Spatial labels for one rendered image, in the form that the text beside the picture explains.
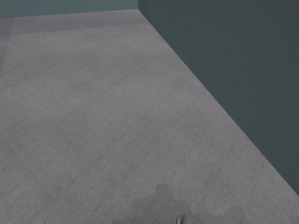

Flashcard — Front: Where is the robot right thigh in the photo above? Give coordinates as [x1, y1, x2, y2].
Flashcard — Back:
[176, 214, 204, 224]

